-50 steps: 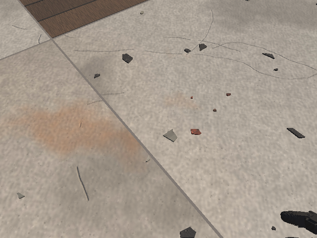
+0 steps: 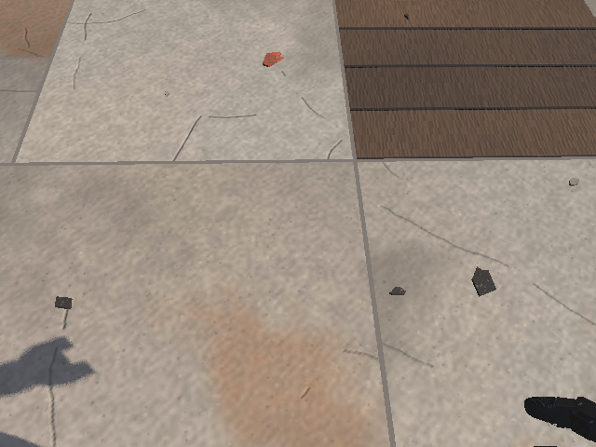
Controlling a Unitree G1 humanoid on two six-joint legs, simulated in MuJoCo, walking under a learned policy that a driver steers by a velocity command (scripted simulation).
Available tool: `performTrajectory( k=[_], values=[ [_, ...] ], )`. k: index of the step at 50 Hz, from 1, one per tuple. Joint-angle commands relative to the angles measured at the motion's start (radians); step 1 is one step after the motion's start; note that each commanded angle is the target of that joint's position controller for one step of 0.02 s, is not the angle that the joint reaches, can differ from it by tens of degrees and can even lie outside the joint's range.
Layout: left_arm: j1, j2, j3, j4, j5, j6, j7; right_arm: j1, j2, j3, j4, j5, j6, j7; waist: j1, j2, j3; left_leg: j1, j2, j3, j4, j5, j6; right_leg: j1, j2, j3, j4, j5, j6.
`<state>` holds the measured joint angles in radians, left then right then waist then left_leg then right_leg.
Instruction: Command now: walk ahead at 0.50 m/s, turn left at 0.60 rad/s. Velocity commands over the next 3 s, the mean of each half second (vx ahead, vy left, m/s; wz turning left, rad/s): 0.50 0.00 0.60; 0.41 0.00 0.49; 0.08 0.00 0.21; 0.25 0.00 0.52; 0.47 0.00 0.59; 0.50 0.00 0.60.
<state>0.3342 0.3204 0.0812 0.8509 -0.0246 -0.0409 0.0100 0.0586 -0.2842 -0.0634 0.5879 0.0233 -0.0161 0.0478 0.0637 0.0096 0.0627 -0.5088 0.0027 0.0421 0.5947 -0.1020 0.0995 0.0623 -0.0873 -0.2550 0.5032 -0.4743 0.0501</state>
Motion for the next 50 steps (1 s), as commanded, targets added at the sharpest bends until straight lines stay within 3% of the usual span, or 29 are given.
performTrajectory(
  k=[1,2,3,4,5,6,9,15,17,20,22,23,24,25,26,27,28,29,30,33,36,38,41,43,45,47,48,49,50],
  values=[
    [0.036,0.012,-0.025,-0.156,0.044,-0.038,-0.004,0.347,-0.347,-0.109,0.014,0.010,-0.004,-0.026,-0.100,0.274,-0.375,0.911,0.298,-0.783,-0.198,-0.288,0.314,-0.747,0.112,0.179,0.812,-0.141,-0.026],
    [-0.092,0.112,-0.007,-0.164,0.005,-0.070,-0.016,0.363,-0.248,-0.083,-0.002,0.005,-0.022,-0.018,-0.187,0.130,-0.392,0.903,0.314,-0.840,-0.300,-0.363,0.290,-0.851,0.081,0.345,0.878,-0.106,-0.043],
    [-0.160,0.138,-0.001,-0.192,-0.021,-0.088,-0.021,0.328,-0.206,-0.067,0.011,-0.002,-0.038,-0.016,-0.178,0.099,-0.249,0.791,0.288,-0.700,-0.317,-0.277,0.249,-0.903,0.043,0.334,0.835,0.000,-0.062],
    [-0.160,0.123,-0.005,-0.182,-0.005,-0.097,-0.015,0.270,-0.185,-0.059,0.010,-0.001,-0.045,-0.016,-0.131,0.018,-0.177,0.648,0.243,-0.589,-0.314,-0.162,0.216,-0.848,0.001,0.336,0.749,0.084,-0.065],
    [-0.153,0.126,0.000,-0.172,0.022,-0.097,-0.010,0.209,-0.160,-0.051,0.001,-0.006,-0.045,-0.019,-0.091,0.009,-0.134,0.530,0.205,-0.506,-0.324,-0.051,0.196,-0.782,-0.023,0.337,0.669,0.133,-0.054],
    [-0.133,0.129,0.004,-0.167,0.028,-0.087,-0.012,0.175,-0.142,-0.042,-0.013,-0.018,-0.046,-0.024,-0.060,0.035,-0.122,0.455,0.181,-0.464,-0.345,0.022,0.192,-0.722,-0.039,0.344,0.638,0.169,-0.046],
    [-0.134,0.096,-0.001,-0.167,0.041,-0.057,-0.013,0.175,-0.149,-0.043,0.002,-0.015,-0.052,-0.039,-0.041,0.032,-0.097,0.334,0.149,-0.384,-0.377,0.161,0.204,-0.677,-0.028,0.317,0.534,0.229,0.001],
    [-0.360,0.038,-0.025,-0.229,0.033,-0.059,-0.023,0.267,-0.177,-0.050,0.059,-0.005,-0.040,-0.066,-0.123,0.055,-0.040,0.250,0.070,-0.307,-0.361,0.062,0.127,-0.602,0.056,0.301,0.122,0.563,0.029],
    [-0.408,0.049,-0.023,-0.247,0.023,-0.066,-0.032,0.303,-0.181,-0.051,0.081,0.000,-0.037,-0.067,-0.141,0.061,-0.033,0.269,0.088,-0.349,-0.339,0.021,0.119,-0.572,0.073,0.312,0.060,0.591,0.019],
    [-0.410,0.080,-0.010,-0.255,0.019,-0.076,-0.042,0.324,-0.167,-0.049,0.100,0.005,-0.027,-0.073,-0.130,0.082,-0.038,0.372,0.123,-0.435,-0.245,0.011,0.104,-0.563,0.080,0.345,-0.006,0.513,-0.011],
    [-0.347,0.099,0.001,-0.242,0.018,-0.084,-0.041,0.311,-0.167,-0.052,0.102,0.002,-0.018,-0.075,-0.095,0.116,-0.052,0.401,0.132,-0.474,-0.179,0.077,0.087,-0.488,0.087,0.333,-0.022,0.414,-0.044],
    [-0.256,0.116,0.014,-0.219,0.023,-0.088,-0.034,0.296,-0.147,-0.044,0.097,0.000,-0.015,-0.073,-0.046,0.114,-0.095,0.386,0.095,-0.458,-0.100,0.142,0.063,-0.354,0.091,0.311,-0.063,0.424,-0.071],
    [-0.123,0.155,0.029,-0.204,0.039,-0.093,-0.027,0.289,-0.097,-0.025,0.082,-0.010,-0.018,-0.067,0.017,0.068,-0.220,0.302,0.041,-0.404,0.113,0.110,0.029,-0.109,-0.013,0.392,-0.032,0.421,-0.128],
    [0.013,0.237,0.051,-0.182,0.056,-0.084,-0.021,0.407,-0.040,-0.007,0.066,0.010,-0.023,-0.068,0.009,-0.173,-0.396,-0.028,-0.098,-0.261,0.467,-0.189,-0.057,0.288,-0.248,0.767,-0.063,0.248,-0.279],
    [0.037,0.190,0.043,-0.168,0.028,-0.074,-0.032,0.438,-0.084,-0.005,0.062,0.014,-0.030,-0.069,-0.001,-0.314,-0.419,-0.211,-0.078,-0.244,0.649,-0.494,-0.077,0.342,-0.344,1.058,-0.171,0.010,-0.318],
    [-0.012,0.115,0.023,-0.180,0.019,-0.067,-0.027,0.355,-0.167,-0.027,0.068,0.018,-0.026,-0.068,0.019,-0.188,-0.268,-0.276,-0.019,-0.250,0.725,-0.415,-0.086,0.218,-0.313,0.955,-0.204,-0.096,-0.277],
    [-0.064,0.090,0.014,-0.187,0.025,-0.057,-0.021,0.273,-0.182,-0.032,0.053,0.009,-0.021,-0.069,0.015,-0.108,-0.164,-0.266,0.016,-0.201,0.724,-0.339,-0.091,0.082,-0.274,0.808,-0.218,-0.013,-0.242],
    [-0.104,0.073,0.007,-0.179,0.031,-0.053,-0.019,0.225,-0.170,-0.034,0.039,-0.003,-0.021,-0.067,-0.004,-0.077,-0.085,-0.243,0.045,-0.187,0.676,-0.286,-0.092,-0.044,-0.232,0.695,-0.245,0.108,-0.232],
    [-0.123,0.054,0.000,-0.172,0.038,-0.055,-0.016,0.220,-0.150,-0.036,0.037,-0.003,-0.017,-0.063,-0.028,-0.096,-0.056,-0.202,0.076,-0.186,0.634,-0.250,-0.088,-0.118,-0.199,0.609,-0.270,0.192,-0.219],
    [-0.130,0.054,0.004,-0.147,0.028,-0.069,-0.017,0.225,-0.085,-0.025,0.032,0.006,-0.001,-0.056,-0.049,-0.122,-0.034,-0.161,0.106,-0.153,0.558,-0.207,-0.092,-0.195,-0.170,0.450,-0.335,0.330,-0.229],
    [-0.113,0.095,0.019,-0.122,0.028,-0.073,-0.017,0.171,-0.067,-0.018,0.008,-0.003,0.000,-0.050,-0.044,-0.087,-0.030,-0.209,0.119,-0.147,0.439,-0.098,-0.105,-0.161,-0.184,0.351,-0.360,0.457,-0.249],
    [-0.117,0.108,0.022,-0.113,0.027,-0.068,-0.015,0.134,-0.061,-0.014,0.004,-0.001,-0.007,-0.038,-0.034,-0.078,-0.028,-0.193,0.116,-0.126,0.323,0.013,-0.103,-0.143,-0.163,0.266,-0.363,0.519,-0.232],
    [-0.096,0.124,0.020,-0.091,0.019,-0.050,-0.007,0.027,-0.030,0.000,-0.024,-0.014,-0.024,-0.019,-0.004,-0.065,-0.001,-0.076,0.067,-0.051,0.112,0.127,-0.096,-0.174,-0.127,0.158,-0.326,0.739,-0.207],
    [-0.059,0.147,0.024,-0.069,0.006,-0.038,-0.005,-0.006,-0.035,-0.002,-0.040,-0.011,-0.028,-0.006,0.001,-0.079,-0.016,-0.027,0.043,-0.038,0.036,0.132,-0.083,-0.124,-0.144,0.148,-0.288,0.813,-0.195],
    [-0.061,0.173,0.030,-0.059,-0.011,-0.028,-0.002,0.015,-0.069,-0.017,-0.043,-0.018,-0.028,0.000,-0.033,-0.101,-0.045,0.035,0.009,-0.031,-0.021,0.070,-0.052,-0.068,-0.162,0.148,-0.206,0.933,-0.177],
    [-0.081,0.167,0.026,-0.057,-0.019,-0.019,0.003,0.185,-0.131,-0.050,0.008,-0.030,-0.030,-0.005,-0.137,-0.083,-0.140,0.283,-0.042,-0.011,-0.130,0.149,-0.002,-0.091,-0.122,0.113,0.019,1.005,-0.130],
    [-0.049,0.132,0.012,-0.061,0.004,-0.023,0.003,0.268,-0.195,-0.069,0.029,-0.035,-0.024,-0.023,-0.169,-0.016,-0.207,0.486,0.018,-0.079,-0.133,0.441,0.029,-0.219,-0.068,0.088,0.214,0.828,-0.079],
    [0.047,0.024,-0.029,-0.091,0.063,-0.031,-0.012,0.288,-0.268,-0.067,0.021,-0.057,-0.014,-0.044,-0.097,0.255,-0.349,0.852,0.311,-0.423,0.006,0.986,0.194,-0.570,0.054,0.095,0.597,-0.094,-0.009],
    [0.115,0.048,-0.044,-0.054,0.032,-0.033,-0.027,0.285,-0.207,-0.039,0.003,-0.048,-0.016,-0.039,-0.113,0.208,-0.588,0.907,0.451,-0.632,-0.050,0.900,0.336,-0.608,0.075,0.306,0.788,-0.291,0.005]
  ],
)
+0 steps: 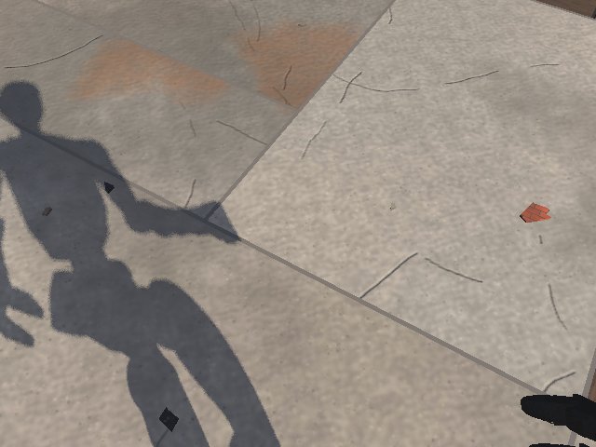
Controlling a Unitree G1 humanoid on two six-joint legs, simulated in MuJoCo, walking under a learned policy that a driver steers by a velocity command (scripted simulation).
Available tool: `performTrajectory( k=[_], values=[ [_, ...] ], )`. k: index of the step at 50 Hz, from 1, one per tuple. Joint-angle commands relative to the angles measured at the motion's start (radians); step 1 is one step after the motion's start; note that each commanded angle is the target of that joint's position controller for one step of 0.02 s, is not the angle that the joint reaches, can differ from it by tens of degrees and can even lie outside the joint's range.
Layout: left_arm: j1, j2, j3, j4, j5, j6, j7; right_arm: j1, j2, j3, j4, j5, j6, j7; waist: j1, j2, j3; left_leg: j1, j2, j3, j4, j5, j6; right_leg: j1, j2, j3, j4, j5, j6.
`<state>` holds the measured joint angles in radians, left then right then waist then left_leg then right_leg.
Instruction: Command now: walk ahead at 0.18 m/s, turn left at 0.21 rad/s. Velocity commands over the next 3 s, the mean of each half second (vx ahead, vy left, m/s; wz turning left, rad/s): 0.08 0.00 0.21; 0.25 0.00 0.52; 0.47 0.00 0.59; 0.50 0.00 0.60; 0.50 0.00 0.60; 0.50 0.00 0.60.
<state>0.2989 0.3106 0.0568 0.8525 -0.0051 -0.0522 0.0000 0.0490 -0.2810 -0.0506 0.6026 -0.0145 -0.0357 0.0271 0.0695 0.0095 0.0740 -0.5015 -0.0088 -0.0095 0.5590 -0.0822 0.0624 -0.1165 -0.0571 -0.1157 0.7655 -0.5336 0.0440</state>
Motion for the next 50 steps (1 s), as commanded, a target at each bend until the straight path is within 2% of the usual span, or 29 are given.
performTrajectory(
  k=[1,2,3,4,7,10,12,14,15,16,17,19,21,24,26,27,28,29,30,31,33,37,40,43,46,47,48,49,50],
  values=[
    [0.047,0.138,0.005,-0.058,-0.025,-0.012,-0.021,0.264,-0.160,-0.042,-0.007,-0.003,0.007,-0.009,-0.151,0.095,-0.510,0.788,0.375,-0.458,-0.063,0.761,0.325,-0.453,0.003,0.203,0.535,-0.165,0.010],
    [-0.032,0.124,0.001,-0.085,-0.029,-0.004,-0.014,0.193,-0.135,-0.033,0.007,0.013,0.003,-0.006,-0.128,0.073,-0.364,0.674,0.312,-0.357,-0.092,0.645,0.268,-0.508,-0.026,0.177,0.474,-0.104,0.008],
    [-0.059,0.112,0.000,-0.077,-0.014,0.007,0.000,0.137,-0.104,-0.022,0.012,0.017,0.000,-0.007,-0.104,0.030,-0.280,0.542,0.278,-0.312,-0.128,0.560,0.230,-0.489,-0.050,0.176,0.404,-0.052,0.016],
    [-0.045,0.113,0.004,-0.070,-0.005,0.024,0.009,0.089,-0.096,-0.018,0.017,0.011,0.001,-0.008,-0.064,0.041,-0.237,0.402,0.253,-0.267,-0.167,0.506,0.209,-0.401,-0.064,0.180,0.338,-0.008,0.024],
    [0.025,0.071,-0.004,-0.037,0.004,0.059,0.027,0.016,-0.112,-0.027,0.036,-0.015,-0.002,-0.011,-0.010,0.094,-0.213,0.191,0.209,-0.174,-0.236,0.414,0.202,-0.202,-0.032,0.137,0.167,0.069,0.044],
    [-0.023,0.058,-0.010,-0.036,0.010,0.073,0.035,0.016,-0.102,-0.023,0.072,-0.013,0.001,-0.021,-0.034,0.101,-0.222,0.169,0.201,-0.165,-0.267,0.181,0.185,-0.128,-0.026,0.137,0.011,0.203,0.031],
    [-0.052,0.059,-0.009,-0.037,0.013,0.078,0.032,0.010,-0.093,-0.017,0.095,-0.009,0.009,-0.025,-0.037,0.101,-0.193,0.133,0.187,-0.170,-0.280,-0.061,0.157,-0.078,-0.016,0.130,-0.079,0.273,0.013],
    [-0.070,0.052,-0.010,-0.038,0.031,0.075,0.026,0.007,-0.074,-0.008,0.115,0.001,0.017,-0.025,-0.023,0.084,-0.138,0.067,0.138,-0.172,-0.273,-0.312,0.096,-0.001,0.006,0.110,-0.220,0.354,-0.017],
    [-0.085,0.073,-0.007,-0.053,0.042,0.072,0.028,0.038,-0.063,-0.003,0.132,0.003,0.020,-0.026,-0.027,0.057,-0.101,0.041,0.106,-0.180,-0.256,-0.379,0.053,0.011,-0.027,0.148,-0.287,0.390,-0.038],
    [-0.093,0.135,0.004,-0.072,0.040,0.069,0.034,0.067,-0.075,-0.009,0.139,0.000,0.023,-0.028,-0.053,-0.025,-0.064,0.027,0.055,-0.159,-0.184,-0.401,0.018,-0.014,-0.100,0.208,-0.329,0.414,-0.073],
    [-0.109,0.190,0.026,-0.053,0.029,0.068,0.034,0.087,-0.070,-0.015,0.133,0.014,0.029,-0.036,-0.080,-0.179,-0.042,0.065,-0.014,-0.065,-0.132,-0.350,-0.011,-0.137,-0.129,0.223,-0.375,0.202,-0.116],
    [-0.130,0.131,0.017,-0.058,0.029,0.055,0.035,0.043,-0.097,-0.030,0.122,0.014,0.037,-0.045,-0.062,-0.220,-0.031,0.115,-0.047,-0.020,0.005,-0.213,-0.024,-0.183,-0.156,0.270,-0.455,0.131,-0.124],
    [-0.140,0.145,0.028,-0.062,0.016,0.047,0.046,0.070,-0.102,-0.042,0.124,0.013,0.050,-0.044,-0.065,-0.235,-0.053,0.086,-0.034,-0.006,0.089,-0.197,-0.018,-0.121,-0.222,0.300,-0.436,0.300,-0.154],
    [-0.157,0.149,0.036,-0.072,0.001,0.051,0.070,0.090,-0.073,-0.049,0.117,0.024,0.056,-0.029,-0.061,-0.200,-0.094,0.062,-0.002,0.018,0.159,-0.302,-0.011,-0.048,-0.295,0.296,-0.371,0.585,-0.198],
    [-0.176,0.155,0.045,-0.073,-0.010,0.064,0.074,0.107,-0.066,-0.053,0.122,0.031,0.063,-0.021,-0.072,-0.167,-0.104,0.146,-0.006,0.038,0.035,-0.210,0.004,-0.067,-0.261,0.220,-0.315,0.597,-0.154],
    [-0.149,0.151,0.048,-0.062,-0.009,0.069,0.071,0.112,-0.085,-0.062,0.121,0.030,0.068,-0.022,-0.069,-0.120,-0.103,0.210,-0.003,-0.001,-0.051,-0.083,0.025,-0.107,-0.218,0.160,-0.253,0.521,-0.108],
    [-0.121,0.115,0.043,-0.078,0.011,0.067,0.065,0.116,-0.185,-0.089,0.112,0.025,0.072,-0.033,-0.034,0.102,-0.116,0.297,0.123,-0.240,-0.138,0.145,0.097,-0.227,-0.098,0.024,-0.060,0.372,-0.022],
    [-0.212,0.074,0.027,-0.122,0.023,0.062,0.062,0.208,-0.216,-0.099,0.124,0.022,0.069,-0.035,-0.102,0.252,-0.144,0.431,0.236,-0.483,-0.217,0.128,0.242,-0.432,0.055,0.012,0.122,0.026,0.035],
    [-0.258,0.069,0.025,-0.141,0.014,0.052,0.053,0.290,-0.193,-0.089,0.138,0.014,0.046,-0.030,-0.149,0.199,-0.188,0.536,0.293,-0.588,-0.258,-0.001,0.302,-0.561,0.058,0.142,0.314,-0.138,0.026],
    [-0.239,0.076,0.029,-0.136,-0.002,0.039,0.039,0.288,-0.182,-0.082,0.140,0.022,0.021,-0.029,-0.132,0.131,-0.194,0.566,0.288,-0.577,-0.263,-0.166,0.283,-0.616,0.031,0.197,0.373,-0.095,0.000],
    [-0.257,0.103,0.040,-0.128,-0.005,0.013,0.030,0.220,-0.148,-0.068,0.121,0.045,-0.001,-0.040,-0.112,0.067,-0.128,0.527,0.248,-0.533,-0.310,-0.390,0.218,-0.658,-0.010,0.217,0.294,0.062,-0.029],
    [-0.285,0.077,0.037,-0.128,0.003,-0.032,0.011,0.204,-0.148,-0.063,0.110,0.030,0.002,-0.062,-0.109,0.092,-0.101,0.449,0.161,-0.417,-0.352,-0.265,0.188,-0.514,0.023,0.182,0.040,0.231,-0.011],
    [-0.312,0.050,0.025,-0.138,-0.003,-0.044,-0.003,0.215,-0.179,-0.072,0.108,0.034,0.003,-0.062,-0.122,0.106,-0.093,0.380,0.138,-0.389,-0.337,-0.241,0.187,-0.403,0.059,0.164,-0.126,0.276,0.003],
    [-0.314,0.069,0.027,-0.147,-0.015,-0.052,-0.011,0.220,-0.182,-0.073,0.105,0.037,0.009,-0.054,-0.121,0.119,-0.080,0.299,0.137,-0.428,-0.324,-0.286,0.175,-0.294,0.079,0.163,-0.219,0.326,0.001],
    [-0.230,0.086,0.037,-0.127,-0.016,-0.064,-0.007,0.198,-0.152,-0.063,0.097,0.039,0.014,-0.050,-0.061,0.106,-0.084,0.199,0.098,-0.449,-0.248,-0.356,0.131,-0.101,0.079,0.156,-0.311,0.386,-0.023],
    [-0.163,0.098,0.045,-0.110,-0.014,-0.065,-0.001,0.191,-0.120,-0.053,0.093,0.036,0.013,-0.049,-0.025,0.093,-0.095,0.132,0.066,-0.431,-0.179,-0.387,0.104,0.007,0.052,0.166,-0.334,0.368,-0.038],
    [-0.037,0.141,0.058,-0.087,-0.005,-0.066,0.008,0.177,-0.057,-0.034,0.082,0.031,0.009,-0.049,0.027,0.015,-0.143,0.000,0.010,-0.359,0.019,-0.476,0.056,0.177,-0.080,0.295,-0.364,0.274,-0.085],
    [0.056,0.228,0.074,-0.073,0.019,-0.058,0.011,0.199,0.000,-0.019,0.044,0.045,-0.003,-0.047,0.020,-0.210,-0.191,-0.204,-0.109,-0.180,0.320,-0.553,0.003,0.317,-0.290,0.634,-0.496,-0.022,-0.201],
    [0.041,0.225,0.077,-0.067,0.016,-0.057,0.003,0.202,-0.077,-0.032,0.027,0.058,-0.014,-0.046,0.000,-0.263,-0.124,-0.353,-0.032,-0.157,0.490,-0.526,-0.011,0.271,-0.385,0.861,-0.573,-0.251,-0.273]
  ],
)
Over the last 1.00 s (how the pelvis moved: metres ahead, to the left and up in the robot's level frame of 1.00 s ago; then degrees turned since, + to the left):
0.52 0.12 0.00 32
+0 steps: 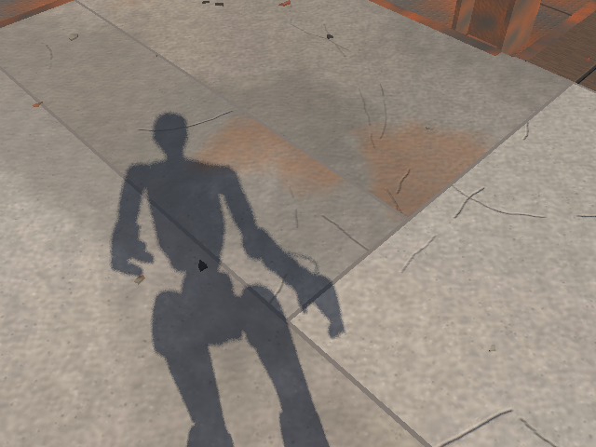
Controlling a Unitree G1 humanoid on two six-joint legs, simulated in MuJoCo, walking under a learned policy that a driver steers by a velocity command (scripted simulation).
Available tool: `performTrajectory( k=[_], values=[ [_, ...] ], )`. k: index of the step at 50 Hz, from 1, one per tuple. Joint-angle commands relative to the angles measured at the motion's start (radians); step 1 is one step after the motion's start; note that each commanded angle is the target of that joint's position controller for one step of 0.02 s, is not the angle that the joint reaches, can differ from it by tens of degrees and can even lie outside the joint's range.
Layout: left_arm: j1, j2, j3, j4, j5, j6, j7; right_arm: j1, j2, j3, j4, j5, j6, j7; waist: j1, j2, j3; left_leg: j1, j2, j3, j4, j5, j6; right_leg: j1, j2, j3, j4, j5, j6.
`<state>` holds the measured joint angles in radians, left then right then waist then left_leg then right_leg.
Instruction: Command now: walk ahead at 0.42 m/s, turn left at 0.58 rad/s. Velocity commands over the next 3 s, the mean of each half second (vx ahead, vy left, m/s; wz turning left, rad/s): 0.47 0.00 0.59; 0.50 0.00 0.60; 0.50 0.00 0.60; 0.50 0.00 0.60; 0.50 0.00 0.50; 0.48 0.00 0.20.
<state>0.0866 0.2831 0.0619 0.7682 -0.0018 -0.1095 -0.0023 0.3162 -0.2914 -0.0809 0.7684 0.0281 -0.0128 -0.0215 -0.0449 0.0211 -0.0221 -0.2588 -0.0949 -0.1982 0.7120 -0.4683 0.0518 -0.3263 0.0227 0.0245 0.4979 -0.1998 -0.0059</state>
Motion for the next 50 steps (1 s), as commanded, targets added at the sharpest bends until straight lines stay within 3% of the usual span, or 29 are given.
performTrajectory(
  k=[1,3,5,9,13,17,19,20,21,22,23,24,25,26,27,28,30,32,37,39,42,44,45,46,47,48,49,50],
  values=[
    [0.199,0.180,0.054,-0.006,-0.002,0.000,0.006,-0.081,-0.131,-0.018,-0.128,0.009,-0.037,0.004,0.108,-0.207,0.048,-0.629,0.105,0.032,0.412,-0.058,-0.006,0.425,-0.428,0.630,-0.307,-0.570,-0.208],
    [0.129,0.115,0.034,-0.022,0.001,0.006,0.008,-0.079,-0.127,-0.026,-0.105,-0.007,-0.030,0.010,0.080,-0.154,0.076,-0.594,0.145,0.058,0.436,0.081,-0.019,0.347,-0.336,0.409,-0.313,-0.348,-0.150],
    [0.117,0.105,0.028,-0.020,0.010,0.006,0.012,-0.110,-0.090,-0.020,-0.118,-0.006,-0.028,0.021,0.079,-0.149,0.088,-0.547,0.177,0.078,0.420,0.188,-0.032,0.277,-0.291,0.246,-0.350,-0.143,-0.131],
    [0.159,0.129,0.036,0.000,0.012,0.002,0.012,-0.162,-0.051,-0.006,-0.156,-0.003,-0.025,0.032,0.092,-0.115,0.073,-0.538,0.189,0.110,0.302,0.342,-0.066,0.271,-0.270,0.060,-0.371,0.095,-0.152],
    [0.190,0.163,0.043,0.010,-0.001,0.010,0.016,-0.266,-0.021,0.013,-0.200,-0.008,-0.029,0.057,0.124,-0.102,0.096,-0.445,0.186,0.179,0.065,0.477,-0.059,0.261,-0.263,-0.079,-0.374,0.181,-0.139],
    [0.234,0.200,0.057,0.029,-0.024,0.027,0.013,-0.326,-0.037,0.012,-0.238,-0.003,-0.024,0.080,0.120,-0.093,0.125,-0.389,0.166,0.224,-0.061,0.414,-0.008,0.344,-0.308,-0.138,-0.342,0.276,-0.120],
    [0.235,0.230,0.066,0.028,-0.031,0.040,0.015,-0.286,-0.075,-0.007,-0.242,-0.009,-0.020,0.082,0.074,-0.118,0.071,-0.268,0.102,0.279,-0.086,0.312,0.037,0.389,-0.311,-0.184,-0.206,0.649,-0.101],
    [0.234,0.242,0.068,0.026,-0.033,0.050,0.018,-0.185,-0.113,-0.028,-0.221,-0.009,-0.016,0.081,0.011,-0.123,0.004,-0.122,0.057,0.307,-0.106,0.288,0.067,0.380,-0.298,-0.213,-0.048,0.819,-0.086],
    [0.236,0.225,0.060,0.020,-0.031,0.054,0.023,-0.008,-0.170,-0.062,-0.171,-0.003,-0.010,0.070,-0.081,-0.097,-0.091,0.141,0.015,0.307,-0.150,0.333,0.106,0.277,-0.265,-0.244,0.177,0.837,-0.055],
    [0.266,0.160,0.033,-0.001,0.005,0.048,0.024,0.148,-0.250,-0.090,-0.135,0.005,0.003,0.046,-0.126,0.047,-0.194,0.464,0.168,0.059,-0.155,0.299,0.167,-0.002,-0.220,-0.240,0.508,0.392,-0.010],
    [0.337,0.041,-0.011,-0.070,0.025,0.019,0.010,0.093,-0.341,-0.090,-0.155,0.011,-0.012,0.047,0.003,0.269,-0.327,0.695,0.406,-0.551,-0.309,0.010,0.356,-0.375,-0.017,-0.095,0.822,-0.405,0.036],
    [0.200,0.146,0.010,-0.078,-0.018,-0.014,0.002,0.118,-0.240,-0.063,-0.171,0.000,-0.027,0.051,-0.087,0.130,-0.343,0.680,0.418,-0.612,-0.420,-0.047,0.329,-0.471,-0.040,0.068,0.896,-0.368,0.019],
    [0.126,0.176,0.018,-0.108,-0.044,-0.029,-0.002,0.084,-0.196,-0.047,-0.152,-0.008,-0.041,0.054,-0.081,0.101,-0.192,0.569,0.390,-0.464,-0.431,0.062,0.285,-0.532,-0.077,0.054,0.867,-0.264,-0.002],
    [0.122,0.161,0.012,-0.102,-0.027,-0.038,0.005,0.022,-0.176,-0.038,-0.157,-0.007,-0.047,0.053,-0.033,0.015,-0.116,0.416,0.346,-0.351,-0.428,0.179,0.258,-0.480,-0.119,0.054,0.785,-0.179,-0.008],
    [0.129,0.161,0.017,-0.094,-0.001,-0.037,0.010,-0.048,-0.153,-0.030,-0.168,-0.013,-0.048,0.050,0.011,0.000,-0.065,0.283,0.306,-0.263,-0.438,0.282,0.239,-0.411,-0.146,0.057,0.704,-0.129,0.000],
    [0.153,0.164,0.022,-0.091,0.004,-0.027,0.008,-0.090,-0.136,-0.023,-0.185,-0.027,-0.049,0.046,0.048,0.027,-0.049,0.197,0.280,-0.219,-0.463,0.349,0.235,-0.347,-0.163,0.066,0.674,-0.093,0.005],
    [0.167,0.145,0.020,-0.090,0.013,-0.004,0.004,-0.111,-0.131,-0.022,-0.182,-0.024,-0.054,0.038,0.072,0.031,-0.028,0.102,0.261,-0.172,-0.497,0.446,0.252,-0.307,-0.161,0.048,0.615,-0.065,0.034],
    [0.123,0.124,0.014,-0.108,0.022,0.010,0.006,-0.089,-0.144,-0.024,-0.162,-0.020,-0.058,0.026,0.068,0.018,0.009,0.034,0.235,-0.113,-0.512,0.504,0.251,-0.315,-0.145,0.031,0.521,0.009,0.064],
    [-0.087,0.074,-0.007,-0.167,0.015,0.000,-0.007,-0.005,-0.164,-0.030,-0.111,-0.008,-0.049,0.007,-0.010,0.035,0.051,-0.020,0.164,-0.050,-0.489,0.430,0.178,-0.229,-0.062,0.011,0.137,0.313,0.078],
    [-0.141,0.084,-0.005,-0.187,0.002,-0.007,-0.016,0.038,-0.170,-0.032,-0.088,-0.002,-0.046,0.005,-0.030,0.041,0.057,0.003,0.183,-0.092,-0.468,0.391,0.170,-0.194,-0.041,0.023,0.068,0.342,0.069],
    [-0.148,0.119,0.008,-0.197,-0.003,-0.015,-0.028,0.064,-0.158,-0.030,-0.070,0.002,-0.035,-0.002,-0.020,0.064,0.049,0.123,0.224,-0.180,-0.369,0.391,0.152,-0.193,-0.035,0.060,-0.001,0.264,0.037],
    [-0.092,0.136,0.019,-0.188,-0.003,-0.021,-0.027,0.056,-0.160,-0.034,-0.068,-0.002,-0.024,-0.004,0.011,0.096,0.035,0.166,0.237,-0.221,-0.302,0.471,0.135,-0.127,-0.028,0.050,-0.012,0.151,0.006],
    [-0.004,0.152,0.032,-0.168,0.001,-0.025,-0.021,0.041,-0.144,-0.029,-0.074,-0.003,-0.021,-0.002,0.060,0.097,-0.009,0.155,0.203,-0.209,-0.225,0.553,0.113,0.005,-0.018,0.025,-0.052,0.153,-0.022],
    [0.126,0.188,0.046,-0.154,0.015,-0.030,-0.014,0.029,-0.100,-0.011,-0.090,-0.013,-0.023,0.005,0.124,0.063,-0.131,0.080,0.149,-0.163,-0.026,0.537,0.080,0.247,-0.105,0.088,-0.024,0.161,-0.076],
    [0.263,0.267,0.066,-0.140,0.034,-0.025,-0.006,0.126,-0.036,0.009,-0.109,-0.009,-0.027,0.005,0.125,-0.135,-0.309,-0.209,0.021,-0.039,0.324,0.249,0.005,0.635,-0.334,0.408,-0.026,0.059,-0.198],
    [0.304,0.244,0.065,-0.113,0.011,-0.012,-0.017,0.189,-0.060,0.016,-0.117,0.009,-0.036,0.005,0.103,-0.366,-0.375,-0.441,0.003,0.002,0.550,-0.126,-0.028,0.751,-0.467,0.782,-0.145,-0.192,-0.282],
    [0.253,0.156,0.043,-0.134,-0.001,-0.005,-0.013,0.124,-0.154,-0.007,-0.102,0.018,-0.033,0.005,0.123,-0.215,-0.230,-0.521,0.071,-0.014,0.635,-0.056,-0.039,0.637,-0.439,0.707,-0.187,-0.339,-0.241],
    [0.205,0.122,0.032,-0.139,0.003,0.007,-0.005,0.023,-0.178,-0.014,-0.119,0.009,-0.028,0.005,0.130,-0.123,-0.110,-0.520,0.108,0.034,0.635,0.029,-0.046,0.496,-0.396,0.541,-0.201,-0.285,-0.199]
  ],
)
Over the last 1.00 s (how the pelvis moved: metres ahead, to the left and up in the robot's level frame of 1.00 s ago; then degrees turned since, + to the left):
0.21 0.00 0.01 22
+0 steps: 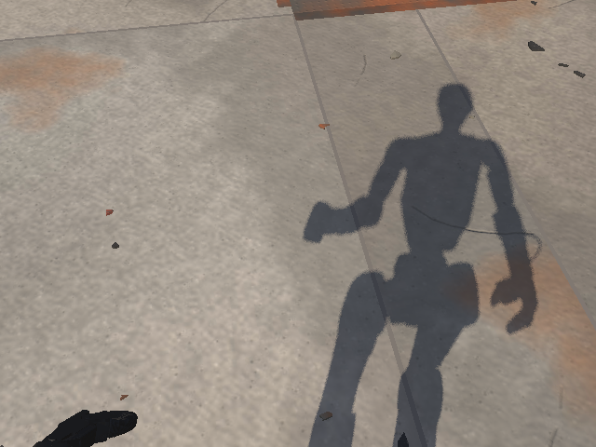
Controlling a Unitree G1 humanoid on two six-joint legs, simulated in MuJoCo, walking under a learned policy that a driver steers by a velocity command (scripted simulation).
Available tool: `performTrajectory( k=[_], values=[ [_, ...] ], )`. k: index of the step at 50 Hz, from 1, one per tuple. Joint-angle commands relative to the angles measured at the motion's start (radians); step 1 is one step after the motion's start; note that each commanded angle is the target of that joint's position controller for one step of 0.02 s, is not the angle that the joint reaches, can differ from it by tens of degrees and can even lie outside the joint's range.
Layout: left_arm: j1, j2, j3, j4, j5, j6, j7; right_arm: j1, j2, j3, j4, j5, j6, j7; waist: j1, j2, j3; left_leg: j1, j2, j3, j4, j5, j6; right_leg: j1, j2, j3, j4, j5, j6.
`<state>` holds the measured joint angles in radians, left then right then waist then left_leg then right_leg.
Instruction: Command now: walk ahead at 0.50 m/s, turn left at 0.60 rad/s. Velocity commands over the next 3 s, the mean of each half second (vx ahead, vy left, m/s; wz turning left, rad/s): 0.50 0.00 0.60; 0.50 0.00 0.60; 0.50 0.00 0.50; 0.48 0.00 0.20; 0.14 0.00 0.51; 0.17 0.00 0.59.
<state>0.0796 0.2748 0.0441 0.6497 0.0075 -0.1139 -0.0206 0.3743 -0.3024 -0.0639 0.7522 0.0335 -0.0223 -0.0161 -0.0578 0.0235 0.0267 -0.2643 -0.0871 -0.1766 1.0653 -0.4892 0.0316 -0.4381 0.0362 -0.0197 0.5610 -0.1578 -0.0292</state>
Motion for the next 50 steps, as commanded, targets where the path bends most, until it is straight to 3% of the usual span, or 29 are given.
performTrajectory(
  k=[1,2,3,6,10,14,16,18,20,21,22,23,24,25,26,27,28,29,32,37,39,42,44,45,46,47,48,49,50],
  values=[
    [0.169,0.118,0.043,-0.013,0.002,0.016,0.015,-0.089,-0.153,-0.032,-0.120,-0.008,-0.016,0.001,0.121,-0.080,-0.071,-0.488,0.130,0.032,0.235,0.106,-0.028,0.469,-0.364,0.466,-0.292,-0.202,-0.161],
    [0.145,0.099,0.036,-0.005,0.008,0.014,0.016,-0.104,-0.135,-0.035,-0.125,-0.013,-0.013,0.003,0.097,-0.091,-0.030,-0.454,0.161,0.031,0.183,0.144,-0.025,0.387,-0.326,0.375,-0.318,-0.113,-0.148],
    [0.134,0.095,0.036,0.001,0.010,0.010,0.017,-0.087,-0.110,-0.033,-0.122,-0.007,-0.006,0.007,0.078,-0.120,-0.015,-0.409,0.179,0.042,0.153,0.165,-0.023,0.333,-0.301,0.305,-0.347,-0.065,-0.140],
    [0.138,0.110,0.046,0.030,-0.004,-0.005,0.014,-0.105,-0.057,-0.022,-0.134,-0.008,0.010,0.010,0.068,-0.116,0.004,-0.419,0.199,0.065,0.073,0.210,-0.031,0.299,-0.298,0.180,-0.402,0.062,-0.163],
    [0.147,0.149,0.060,0.061,-0.003,0.000,0.016,-0.177,-0.041,-0.013,-0.149,-0.012,0.001,0.026,0.081,-0.086,0.008,-0.442,0.205,0.085,-0.129,0.400,-0.039,0.351,-0.285,0.032,-0.419,0.200,-0.157],
    [0.192,0.180,0.066,0.092,-0.013,0.017,0.024,-0.316,-0.021,-0.001,-0.181,-0.010,-0.013,0.054,0.134,-0.071,0.043,-0.388,0.182,0.163,-0.340,0.529,-0.021,0.389,-0.276,-0.083,-0.419,0.234,-0.126],
    [0.220,0.198,0.072,0.109,-0.023,0.029,0.024,-0.366,-0.024,0.000,-0.204,-0.007,-0.013,0.065,0.145,-0.072,0.060,-0.390,0.173,0.184,-0.399,0.502,-0.004,0.450,-0.297,-0.108,-0.404,0.267,-0.117],
    [0.225,0.220,0.078,0.118,-0.035,0.043,0.026,-0.377,-0.043,-0.009,-0.222,-0.009,-0.011,0.074,0.126,-0.084,0.054,-0.359,0.143,0.216,-0.438,0.417,0.027,0.510,-0.314,-0.137,-0.344,0.442,-0.101],
    [0.221,0.252,0.087,0.117,-0.044,0.058,0.033,-0.303,-0.088,-0.033,-0.217,-0.015,-0.004,0.074,0.065,-0.121,-0.016,-0.220,0.073,0.272,-0.446,0.307,0.071,0.543,-0.313,-0.173,-0.176,0.783,-0.081],
    [0.209,0.254,0.086,0.113,-0.048,0.066,0.037,-0.175,-0.129,-0.058,-0.186,-0.012,0.000,0.070,-0.013,-0.114,-0.085,-0.046,0.032,0.288,-0.490,0.320,0.105,0.501,-0.294,-0.199,-0.001,0.855,-0.061],
    [0.210,0.227,0.074,0.104,-0.041,0.066,0.043,0.009,-0.190,-0.093,-0.136,-0.008,0.008,0.055,-0.103,-0.078,-0.174,0.245,0.026,0.237,-0.536,0.362,0.147,0.331,-0.258,-0.215,0.248,0.729,-0.023],
    [0.290,0.094,0.029,0.054,0.013,0.052,0.033,0.056,-0.308,-0.114,-0.123,0.002,0.010,0.036,-0.031,0.189,-0.260,0.626,0.294,-0.221,-0.528,0.334,0.289,-0.112,-0.129,-0.197,0.619,-0.129,0.038],
    [0.253,0.095,0.012,0.020,-0.002,0.014,0.023,0.061,-0.295,-0.099,-0.164,-0.001,-0.010,0.042,-0.036,0.182,-0.436,0.741,0.431,-0.679,-0.714,0.106,0.422,-0.311,0.000,0.042,0.819,-0.471,0.051],
    [0.122,0.182,0.035,-0.005,-0.046,-0.010,0.012,0.044,-0.214,-0.075,-0.150,-0.012,-0.025,0.048,-0.081,0.072,-0.318,0.669,0.399,-0.551,-0.769,0.129,0.350,-0.410,-0.060,0.107,0.826,-0.374,0.033],
    [0.092,0.175,0.030,-0.020,-0.051,-0.024,0.012,-0.003,-0.186,-0.065,-0.143,-0.011,-0.035,0.048,-0.047,0.047,-0.200,0.525,0.361,-0.420,-0.775,0.202,0.314,-0.404,-0.098,0.097,0.747,-0.281,0.018],
    [0.099,0.168,0.031,-0.003,-0.026,-0.026,0.019,-0.075,-0.155,-0.054,-0.150,-0.010,-0.037,0.046,0.004,-0.011,-0.132,0.376,0.318,-0.318,-0.778,0.304,0.281,-0.340,-0.136,0.097,0.662,-0.220,0.026],
    [0.116,0.177,0.038,0.003,-0.007,-0.020,0.022,-0.127,-0.130,-0.044,-0.163,-0.017,-0.037,0.042,0.042,0.007,-0.096,0.263,0.283,-0.249,-0.797,0.400,0.270,-0.266,-0.158,0.101,0.597,-0.177,0.038],
    [0.131,0.176,0.040,0.006,-0.002,-0.008,0.019,-0.155,-0.122,-0.040,-0.172,-0.027,-0.037,0.038,0.068,0.030,-0.082,0.189,0.263,-0.220,-0.820,0.448,0.267,-0.212,-0.164,0.100,0.573,-0.151,0.050],
    [0.122,0.134,0.030,0.004,0.009,0.017,0.018,-0.148,-0.140,-0.044,-0.152,-0.025,-0.042,0.020,0.080,0.022,-0.057,0.060,0.229,-0.134,-0.843,0.570,0.273,-0.169,-0.148,0.067,0.455,-0.081,0.096],
    [-0.078,0.082,0.006,-0.047,0.000,0.014,0.008,-0.077,-0.164,-0.051,-0.109,-0.014,-0.032,0.000,0.003,0.046,-0.009,-0.023,0.160,-0.070,-0.825,0.429,0.202,-0.079,-0.073,0.055,0.079,0.220,0.114],
    [-0.121,0.099,0.011,-0.062,-0.013,0.006,0.000,-0.037,-0.169,-0.053,-0.089,-0.009,-0.029,-0.002,-0.014,0.053,-0.007,-0.003,0.181,-0.116,-0.801,0.374,0.193,-0.044,-0.054,0.071,0.014,0.251,0.106],
    [-0.103,0.139,0.029,-0.064,-0.017,-0.002,-0.009,-0.024,-0.156,-0.051,-0.076,-0.005,-0.023,-0.006,0.007,0.080,-0.012,0.085,0.222,-0.209,-0.708,0.338,0.169,-0.021,-0.056,0.109,-0.042,0.171,0.070],
    [-0.015,0.153,0.043,-0.044,-0.016,-0.008,-0.006,-0.039,-0.144,-0.050,-0.078,-0.009,-0.015,-0.006,0.057,0.103,-0.029,0.096,0.213,-0.236,-0.628,0.373,0.144,0.089,-0.048,0.087,-0.075,0.095,0.033],
    [0.080,0.177,0.058,-0.025,-0.007,-0.012,0.000,-0.036,-0.106,-0.037,-0.082,-0.013,-0.015,-0.003,0.103,0.086,-0.089,0.067,0.162,-0.204,-0.508,0.409,0.112,0.243,-0.068,0.089,-0.091,0.087,0.002],
    [0.221,0.228,0.071,-0.016,0.008,-0.015,0.009,-0.013,-0.042,-0.013,-0.097,-0.030,-0.016,0.001,0.151,-0.037,-0.236,-0.044,0.093,-0.122,-0.222,0.260,0.073,0.496,-0.235,0.251,-0.080,0.032,-0.055],
    [0.294,0.308,0.089,0.018,0.019,-0.002,0.003,0.127,0.003,0.002,-0.125,0.006,-0.027,0.002,0.088,-0.382,-0.346,-0.395,-0.033,-0.002,0.109,-0.123,0.005,0.778,-0.457,0.757,-0.215,-0.232,-0.222],
    [0.274,0.213,0.072,0.004,-0.005,0.001,-0.002,0.107,-0.107,-0.016,-0.098,0.017,-0.027,-0.002,0.110,-0.273,-0.281,-0.516,0.050,-0.029,0.243,-0.075,-0.011,0.740,-0.466,0.850,-0.274,-0.481,-0.215],
    [0.231,0.153,0.055,-0.004,-0.009,0.007,0.004,-0.010,-0.161,-0.032,-0.109,0.009,-0.022,-0.002,0.138,-0.172,-0.157,-0.540,0.086,-0.005,0.267,0.022,-0.018,0.626,-0.422,0.676,-0.286,-0.454,-0.171],
    [0.182,0.136,0.047,-0.006,0.001,0.013,0.006,-0.069,-0.157,-0.034,-0.120,-0.004,-0.016,-0.005,0.124,-0.102,-0.091,-0.504,0.119,0.027,0.245,0.093,-0.022,0.508,-0.378,0.532,-0.292,-0.307,-0.145]
  ],
)
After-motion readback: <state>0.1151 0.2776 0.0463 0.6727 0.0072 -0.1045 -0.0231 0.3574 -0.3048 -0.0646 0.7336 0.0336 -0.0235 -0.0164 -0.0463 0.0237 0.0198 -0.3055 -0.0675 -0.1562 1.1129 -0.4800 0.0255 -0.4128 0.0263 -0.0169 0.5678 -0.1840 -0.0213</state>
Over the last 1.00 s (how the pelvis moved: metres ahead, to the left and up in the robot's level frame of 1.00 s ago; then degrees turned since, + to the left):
0.53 0.17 -0.01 36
